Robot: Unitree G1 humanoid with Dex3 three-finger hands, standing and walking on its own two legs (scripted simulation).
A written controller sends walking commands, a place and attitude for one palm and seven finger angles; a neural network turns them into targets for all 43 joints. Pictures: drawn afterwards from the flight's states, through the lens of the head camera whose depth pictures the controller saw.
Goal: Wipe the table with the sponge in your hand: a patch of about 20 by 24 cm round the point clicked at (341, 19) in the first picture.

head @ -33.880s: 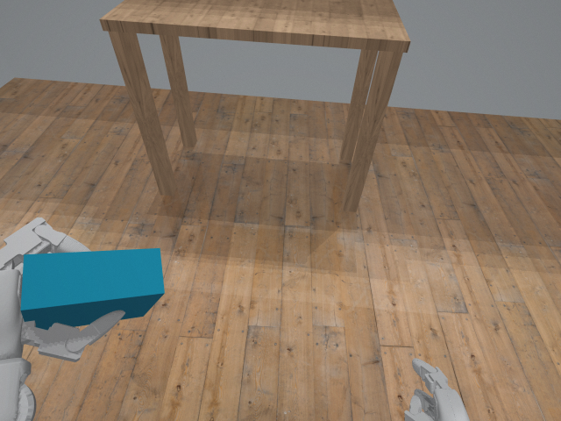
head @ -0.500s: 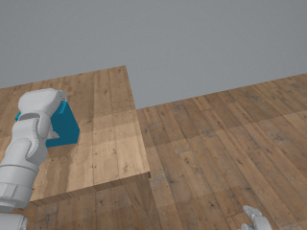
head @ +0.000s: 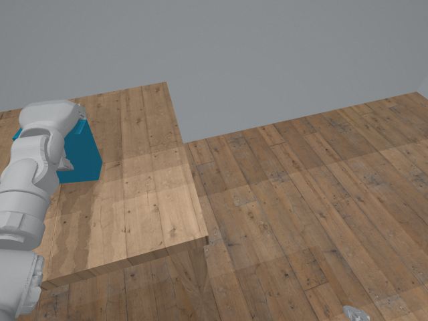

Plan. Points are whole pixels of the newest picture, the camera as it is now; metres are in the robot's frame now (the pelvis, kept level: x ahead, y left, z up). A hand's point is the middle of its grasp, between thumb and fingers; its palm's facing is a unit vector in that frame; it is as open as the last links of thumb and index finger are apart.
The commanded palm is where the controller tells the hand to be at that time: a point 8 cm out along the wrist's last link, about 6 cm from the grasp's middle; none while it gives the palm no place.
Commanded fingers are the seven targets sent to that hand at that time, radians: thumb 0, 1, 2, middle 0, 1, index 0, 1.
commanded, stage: slide back across to the first lane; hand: left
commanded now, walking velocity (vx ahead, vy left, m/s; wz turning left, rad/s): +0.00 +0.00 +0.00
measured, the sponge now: (66, 160) +0.38 +0.33 +0.10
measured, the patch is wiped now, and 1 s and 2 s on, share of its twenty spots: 0.90 0.90 0.90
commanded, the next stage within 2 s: wipe back along the first lane in 0.68 s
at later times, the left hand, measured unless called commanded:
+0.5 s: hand (39, 137) +0.39 +0.37 +0.14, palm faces -0.04 +0.05 -1.00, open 9.4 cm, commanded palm +0.36 +0.38 +0.20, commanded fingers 0.00 0.10 1.30 -1.20 -1.60 -1.20 -1.60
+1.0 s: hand (16, 146) +0.37 +0.40 +0.14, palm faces -0.09 +0.06 -0.99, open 9.4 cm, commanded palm +0.34 +0.40 +0.20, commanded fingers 0.00 0.10 1.30 -1.20 -1.60 -1.20 -1.60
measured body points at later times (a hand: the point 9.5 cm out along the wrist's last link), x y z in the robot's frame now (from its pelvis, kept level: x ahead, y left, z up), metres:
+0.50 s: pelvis +0.02 +0.01 +0.00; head +0.04 -0.01 +0.45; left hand +0.39 +0.36 +0.20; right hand +0.14 -0.26 -0.12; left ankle +0.00 +0.13 -0.74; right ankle -0.01 -0.12 -0.74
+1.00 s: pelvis +0.03 +0.03 +0.00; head +0.07 +0.01 +0.45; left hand +0.37 +0.40 +0.20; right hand +0.19 -0.24 -0.12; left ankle +0.00 +0.13 -0.74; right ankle +0.00 -0.12 -0.74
